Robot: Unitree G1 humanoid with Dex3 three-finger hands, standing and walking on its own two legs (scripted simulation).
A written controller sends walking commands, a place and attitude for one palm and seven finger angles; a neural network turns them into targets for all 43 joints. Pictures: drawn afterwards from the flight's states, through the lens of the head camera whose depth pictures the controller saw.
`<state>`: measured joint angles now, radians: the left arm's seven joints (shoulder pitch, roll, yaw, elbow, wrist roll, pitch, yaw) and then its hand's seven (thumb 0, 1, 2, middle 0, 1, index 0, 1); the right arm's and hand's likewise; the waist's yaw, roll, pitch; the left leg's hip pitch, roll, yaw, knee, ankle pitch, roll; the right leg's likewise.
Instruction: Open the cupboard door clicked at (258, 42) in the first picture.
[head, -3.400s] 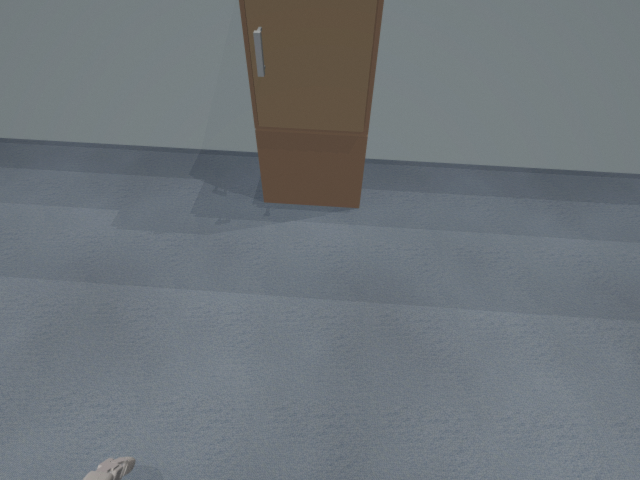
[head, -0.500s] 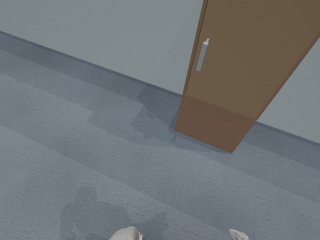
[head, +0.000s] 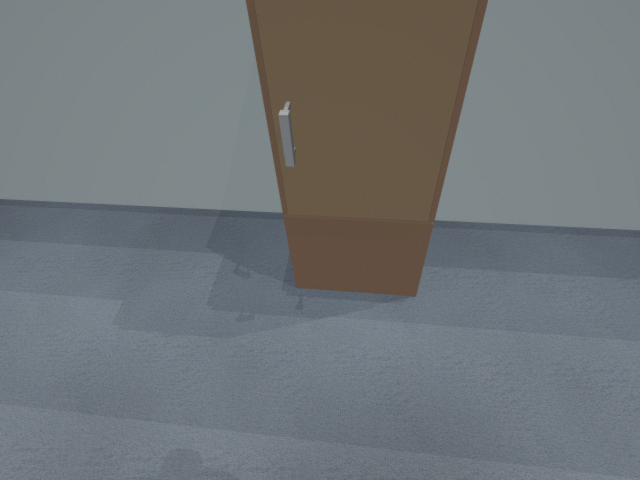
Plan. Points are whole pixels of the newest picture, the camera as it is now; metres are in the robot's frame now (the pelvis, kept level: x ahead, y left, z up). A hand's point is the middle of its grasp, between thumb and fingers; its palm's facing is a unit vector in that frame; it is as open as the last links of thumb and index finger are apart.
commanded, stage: take the last steps up to it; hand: left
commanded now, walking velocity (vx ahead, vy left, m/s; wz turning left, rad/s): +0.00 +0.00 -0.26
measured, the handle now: (289, 134) +0.84 +0.11 -0.04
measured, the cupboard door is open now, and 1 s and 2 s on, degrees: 0 0 0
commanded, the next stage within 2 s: come to a stop and stand still in 1.10 s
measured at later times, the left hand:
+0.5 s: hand out of the picture +0.06 +0.18 -0.16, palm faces -0.03 -0.99 -0.15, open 7.4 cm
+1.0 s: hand (269, 447) +0.20 +0.10 -0.15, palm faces -0.01 -0.98 -0.18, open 7.3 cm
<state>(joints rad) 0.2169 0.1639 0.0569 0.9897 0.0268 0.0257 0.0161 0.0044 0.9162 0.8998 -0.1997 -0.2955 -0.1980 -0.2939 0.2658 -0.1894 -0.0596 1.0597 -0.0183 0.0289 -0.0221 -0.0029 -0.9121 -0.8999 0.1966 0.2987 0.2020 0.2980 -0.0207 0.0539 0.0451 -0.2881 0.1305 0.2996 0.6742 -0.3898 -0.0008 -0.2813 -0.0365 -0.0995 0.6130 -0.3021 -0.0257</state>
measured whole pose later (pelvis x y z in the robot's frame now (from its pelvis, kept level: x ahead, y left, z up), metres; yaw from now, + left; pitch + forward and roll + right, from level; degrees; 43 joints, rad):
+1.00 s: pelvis +0.19 -0.07 +0.02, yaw -3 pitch +0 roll -1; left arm 0.30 0.13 0.03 1.09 0.02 -0.06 0.01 0.00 0.92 0.90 -0.20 -0.30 -0.20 -0.29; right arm 0.23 -0.18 -0.06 1.06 -0.02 -0.01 0.00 0.00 -0.91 -0.90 0.19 0.30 0.20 0.30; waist -0.01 0.03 0.03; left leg -0.52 0.12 0.09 0.95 -0.25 -0.02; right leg -0.16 0.00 -0.19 0.38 -0.22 -0.05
